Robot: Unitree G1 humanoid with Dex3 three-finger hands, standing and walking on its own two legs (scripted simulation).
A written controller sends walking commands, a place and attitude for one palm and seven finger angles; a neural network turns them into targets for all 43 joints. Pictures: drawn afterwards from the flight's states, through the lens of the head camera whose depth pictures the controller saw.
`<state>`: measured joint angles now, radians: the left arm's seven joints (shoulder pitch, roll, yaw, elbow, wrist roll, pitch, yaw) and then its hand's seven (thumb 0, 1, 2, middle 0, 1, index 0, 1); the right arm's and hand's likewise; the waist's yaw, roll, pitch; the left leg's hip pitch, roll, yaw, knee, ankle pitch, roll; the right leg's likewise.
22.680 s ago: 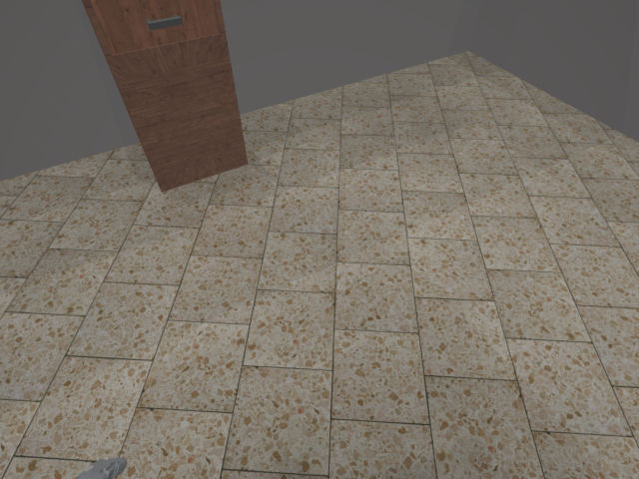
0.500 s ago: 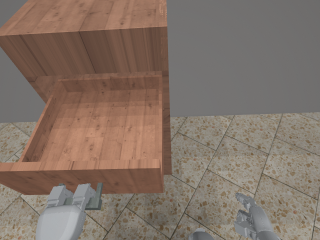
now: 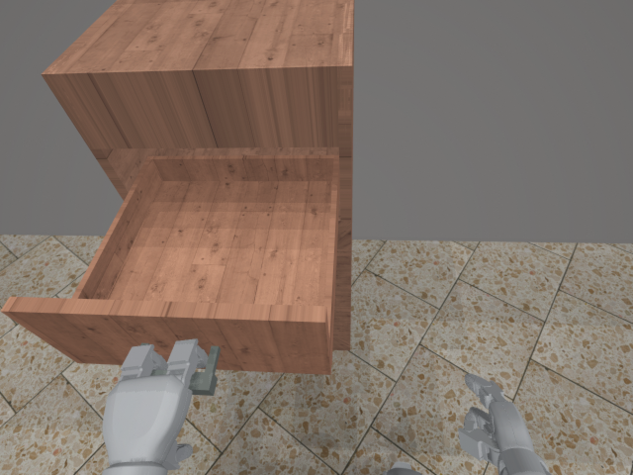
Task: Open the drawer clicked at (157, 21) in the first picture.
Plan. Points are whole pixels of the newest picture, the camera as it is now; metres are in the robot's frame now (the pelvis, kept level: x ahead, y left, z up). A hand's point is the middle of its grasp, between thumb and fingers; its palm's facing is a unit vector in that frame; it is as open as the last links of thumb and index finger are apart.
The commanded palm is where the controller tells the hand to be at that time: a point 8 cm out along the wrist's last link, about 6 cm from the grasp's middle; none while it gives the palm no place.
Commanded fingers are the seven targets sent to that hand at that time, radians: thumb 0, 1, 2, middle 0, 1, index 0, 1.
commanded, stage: open the thumb to release the handle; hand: left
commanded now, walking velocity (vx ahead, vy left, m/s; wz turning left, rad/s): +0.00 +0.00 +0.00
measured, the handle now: (174, 366) +0.24 +0.22 +0.00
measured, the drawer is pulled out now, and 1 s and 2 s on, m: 0.30 0.29 0.29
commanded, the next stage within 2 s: lift the hand off the handle in 0.04 s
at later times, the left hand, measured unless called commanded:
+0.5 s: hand (173, 409) +0.19 +0.21 -0.02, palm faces +0.04 -0.07 -1.00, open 13.7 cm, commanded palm +0.17 +0.22 +0.04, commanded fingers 0.00 -0.50 0.30 -0.30 -1.20 -0.30 -1.20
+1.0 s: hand (150, 387) +0.20 +0.22 +0.04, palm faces +0.04 -0.12 -0.99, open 13.2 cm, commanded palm +0.17 +0.22 +0.11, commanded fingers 0.00 -0.50 0.30 -0.30 -1.20 -0.30 -1.20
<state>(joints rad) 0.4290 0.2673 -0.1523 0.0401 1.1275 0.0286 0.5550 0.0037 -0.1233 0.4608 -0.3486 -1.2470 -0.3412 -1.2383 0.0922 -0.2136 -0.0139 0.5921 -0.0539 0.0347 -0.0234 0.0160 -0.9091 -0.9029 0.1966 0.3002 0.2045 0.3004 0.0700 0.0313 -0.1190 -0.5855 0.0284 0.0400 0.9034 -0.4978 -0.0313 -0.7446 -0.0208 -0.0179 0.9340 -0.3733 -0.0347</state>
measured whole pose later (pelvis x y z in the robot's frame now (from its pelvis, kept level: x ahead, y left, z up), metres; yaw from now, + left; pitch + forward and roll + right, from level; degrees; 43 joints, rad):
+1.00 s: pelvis +0.00 +0.01 +0.03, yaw +0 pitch +4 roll +1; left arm 0.39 0.31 -0.18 -0.08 1.06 0.07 0.41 0.00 -0.49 0.30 -0.33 -1.20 -0.43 -1.23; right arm 0.09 -0.23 -0.03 0.63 -0.04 0.05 -0.04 0.02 -0.91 -0.90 0.20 0.30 0.20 0.30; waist 0.09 0.06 -0.05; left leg -0.35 0.02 0.04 0.70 -0.41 -0.02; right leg -0.51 -0.02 -0.02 0.73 -0.29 -0.02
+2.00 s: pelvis +0.01 +0.01 +0.05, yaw -1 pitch -3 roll +0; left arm 0.40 0.40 -0.12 -0.42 0.96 0.13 0.15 0.00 -0.49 0.30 -0.32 -1.20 -0.32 -1.20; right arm 0.06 -0.25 0.02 0.62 0.00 0.10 0.03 0.02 -0.91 -0.90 0.19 0.30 0.20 0.30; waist 0.13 0.12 0.01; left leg -0.08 0.03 0.05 0.43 -0.30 -0.02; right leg -0.23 0.00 -0.02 0.46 -0.19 -0.01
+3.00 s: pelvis +0.03 +0.03 +0.05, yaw +1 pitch -4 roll -1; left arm 0.53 0.32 0.25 -0.50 -0.01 -0.14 0.11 0.00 0.18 0.59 -0.27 -0.76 -0.26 -0.76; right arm 0.19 -0.21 0.01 0.65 -0.02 -0.18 -0.08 0.02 -0.91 -0.90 0.20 0.30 0.21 0.30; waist 0.06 0.06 0.05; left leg -0.02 0.02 0.01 0.41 -0.33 -0.01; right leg -0.14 -0.01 -0.06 0.42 -0.21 0.00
